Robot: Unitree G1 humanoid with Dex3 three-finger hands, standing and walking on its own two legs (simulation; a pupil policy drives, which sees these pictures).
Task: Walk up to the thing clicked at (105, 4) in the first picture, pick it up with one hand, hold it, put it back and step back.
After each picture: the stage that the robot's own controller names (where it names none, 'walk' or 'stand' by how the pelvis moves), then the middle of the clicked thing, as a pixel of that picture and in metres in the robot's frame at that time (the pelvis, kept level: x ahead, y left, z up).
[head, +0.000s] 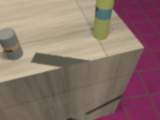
stand; (103, 12) +0.62 -0.06 +0.11
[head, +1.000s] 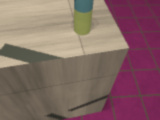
sink last; (83, 3) +0.57 +0.02 +0.14
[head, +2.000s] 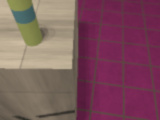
rise first; (24, 13) +0.49 +0.24 +0.15
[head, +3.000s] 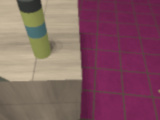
stand; (36, 29) +0.48 +0.20 +0.12
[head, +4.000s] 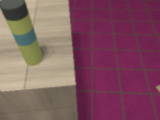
stand; (25, 35) +0.45 +0.22 +0.12
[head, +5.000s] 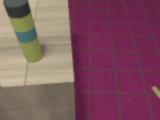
stand; (26, 33) +0.48 +0.22 +0.11
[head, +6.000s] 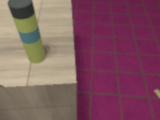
stand; (30, 34) +0.47 +0.21 +0.11
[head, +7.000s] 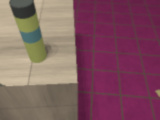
stand; (31, 33) +0.47 +0.21 +0.11
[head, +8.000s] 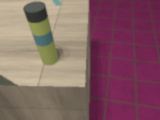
rise first; (43, 37) +0.47 +0.20 +0.11
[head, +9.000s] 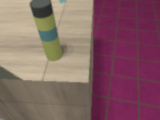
go down; (48, 33) +0.49 +0.19 +0.11
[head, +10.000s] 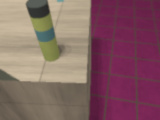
go down; (45, 33) +0.49 +0.19 +0.11
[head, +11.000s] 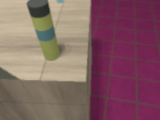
go down; (45, 32) +0.50 +0.20 +0.11
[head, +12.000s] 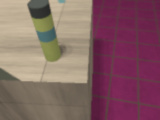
go down; (46, 33) +0.49 +0.20 +0.11
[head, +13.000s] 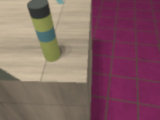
go down; (46, 33) +0.49 +0.20 +0.11
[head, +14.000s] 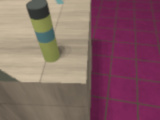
go down; (45, 34) +0.49 +0.20 +0.11
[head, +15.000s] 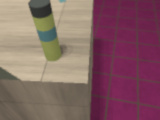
go down; (47, 33) +0.49 +0.19 +0.12
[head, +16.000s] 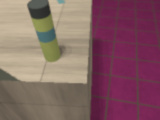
go down; (46, 34) +0.49 +0.19 +0.11
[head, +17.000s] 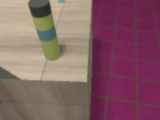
go down; (46, 32) +0.50 +0.19 +0.11
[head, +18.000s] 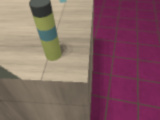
go down; (47, 32) +0.49 +0.19 +0.12
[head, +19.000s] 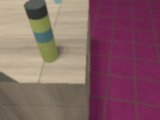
go down; (43, 34) +0.49 +0.20 +0.11
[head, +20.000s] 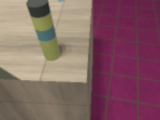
go down; (46, 32) +0.49 +0.20 +0.12
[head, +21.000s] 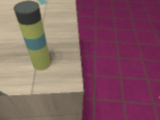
go down; (35, 40) +0.45 +0.17 +0.12
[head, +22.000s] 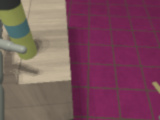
close in; (17, 27) +0.47 +0.20 +0.14
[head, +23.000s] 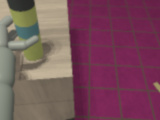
lift; (27, 28) +0.47 +0.18 +0.15
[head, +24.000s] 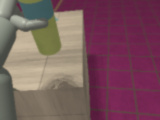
lift; (38, 9) +0.34 +0.11 +0.34
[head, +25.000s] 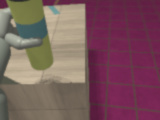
hold; (32, 28) +0.33 +0.14 +0.29
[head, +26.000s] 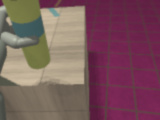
hold; (29, 27) +0.32 +0.15 +0.30
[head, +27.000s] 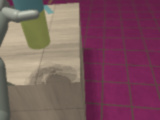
crouch; (28, 4) +0.38 +0.14 +0.33
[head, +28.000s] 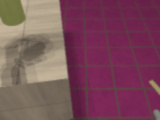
lower; out of the picture +0.49 +0.18 +0.31
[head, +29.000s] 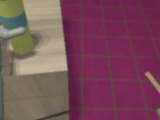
lower; (14, 19) +0.47 +0.19 +0.15
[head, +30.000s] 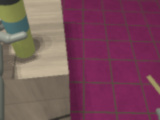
lower; (16, 23) +0.47 +0.19 +0.15
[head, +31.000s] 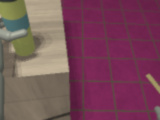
lower; (16, 21) +0.47 +0.18 +0.15
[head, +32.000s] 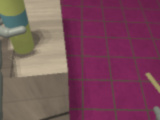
lower; (15, 18) +0.48 +0.18 +0.15
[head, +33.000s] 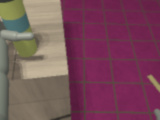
open; (16, 22) +0.48 +0.18 +0.15
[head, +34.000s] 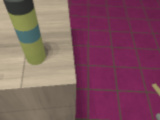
sink last; (28, 32) +0.45 +0.17 +0.14
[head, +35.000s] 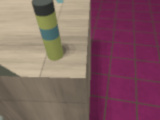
sink last; (49, 32) +0.50 +0.18 +0.13
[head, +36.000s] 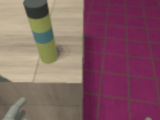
stand; (43, 34) +0.47 +0.18 +0.12
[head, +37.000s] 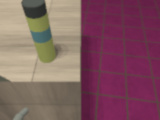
stand; (41, 33) +0.47 +0.18 +0.11
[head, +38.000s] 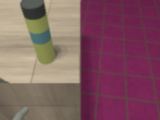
stand; (40, 35) +0.47 +0.18 +0.11
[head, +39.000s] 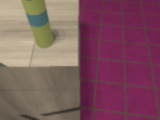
walk; (38, 17) +0.52 +0.18 +0.13
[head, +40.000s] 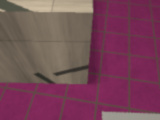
walk; out of the picture +0.76 +0.12 +0.14
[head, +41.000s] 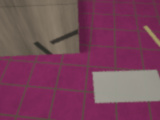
walk; out of the picture +1.14 +0.24 +0.15
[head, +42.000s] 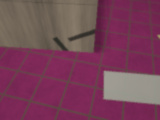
stand; out of the picture +1.27 +0.07 +0.12
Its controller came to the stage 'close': yes
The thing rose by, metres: 0.22
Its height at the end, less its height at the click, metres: +0.00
